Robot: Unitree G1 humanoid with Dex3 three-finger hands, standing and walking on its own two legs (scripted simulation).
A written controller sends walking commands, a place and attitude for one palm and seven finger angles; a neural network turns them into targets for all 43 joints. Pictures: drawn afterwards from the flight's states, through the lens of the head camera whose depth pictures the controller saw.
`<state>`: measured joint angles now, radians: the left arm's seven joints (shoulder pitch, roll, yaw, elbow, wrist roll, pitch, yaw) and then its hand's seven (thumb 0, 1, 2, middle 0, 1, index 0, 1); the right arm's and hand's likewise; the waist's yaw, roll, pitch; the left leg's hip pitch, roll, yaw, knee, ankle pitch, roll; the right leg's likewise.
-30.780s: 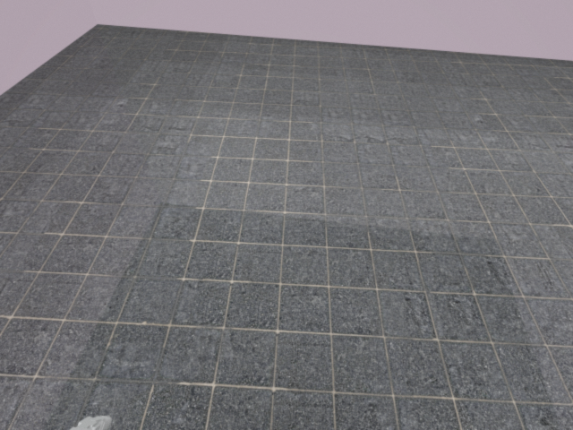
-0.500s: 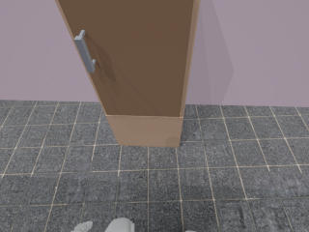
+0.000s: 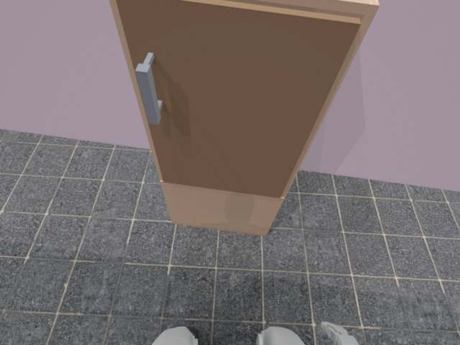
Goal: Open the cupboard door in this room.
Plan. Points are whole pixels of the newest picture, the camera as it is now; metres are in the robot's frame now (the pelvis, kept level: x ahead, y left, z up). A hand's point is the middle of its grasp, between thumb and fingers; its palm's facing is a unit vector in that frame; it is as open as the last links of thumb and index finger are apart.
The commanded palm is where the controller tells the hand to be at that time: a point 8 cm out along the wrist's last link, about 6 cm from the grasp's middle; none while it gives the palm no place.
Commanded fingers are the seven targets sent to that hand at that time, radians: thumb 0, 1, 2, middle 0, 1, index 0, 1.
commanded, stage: come to a stop and stand still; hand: left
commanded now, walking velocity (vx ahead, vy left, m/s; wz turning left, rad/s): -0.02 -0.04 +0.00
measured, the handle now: (152, 90) +0.55 +0.22 +0.07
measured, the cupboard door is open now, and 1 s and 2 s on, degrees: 0 0 0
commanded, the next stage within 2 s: look again from close up in 0.72 s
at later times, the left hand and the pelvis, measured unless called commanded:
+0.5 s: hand out of the picture +0.03 +0.12 -0.18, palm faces +0.03 -0.98 -0.20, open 7.3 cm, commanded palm none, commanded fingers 0.00 0.90 0.90 -0.20 -0.30 -0.20 -0.30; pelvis -0.03 -0.06 +0.00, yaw +2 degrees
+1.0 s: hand out of the picture -0.04 +0.14 -0.17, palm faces +0.05 -0.97 -0.24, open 7.4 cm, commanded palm none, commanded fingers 0.00 0.90 0.90 -0.20 -0.30 -0.20 -0.30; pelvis -0.04 -0.06 +0.00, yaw +2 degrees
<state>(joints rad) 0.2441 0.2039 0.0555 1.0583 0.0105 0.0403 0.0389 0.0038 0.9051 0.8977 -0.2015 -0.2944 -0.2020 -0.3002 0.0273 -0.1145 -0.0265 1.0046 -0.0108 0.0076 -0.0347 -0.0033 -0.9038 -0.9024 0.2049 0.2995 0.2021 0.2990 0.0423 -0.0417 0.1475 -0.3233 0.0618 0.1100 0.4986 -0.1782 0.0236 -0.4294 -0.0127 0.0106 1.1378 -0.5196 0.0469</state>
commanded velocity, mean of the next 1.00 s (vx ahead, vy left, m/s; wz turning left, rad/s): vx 0.00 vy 0.00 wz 0.00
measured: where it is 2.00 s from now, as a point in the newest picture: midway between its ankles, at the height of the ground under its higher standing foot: outside the picture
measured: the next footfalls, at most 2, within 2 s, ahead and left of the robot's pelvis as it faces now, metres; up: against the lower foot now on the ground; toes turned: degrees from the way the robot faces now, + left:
right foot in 0.22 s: +0.01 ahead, -0.17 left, +0.00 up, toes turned -3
left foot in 0.48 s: -0.02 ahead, +0.07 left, +0.00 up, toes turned +3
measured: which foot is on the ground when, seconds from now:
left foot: down 0.00-0.22, up 0.24-0.46, down 0.48-1.00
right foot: up 0.00-0.20, down 0.22-1.00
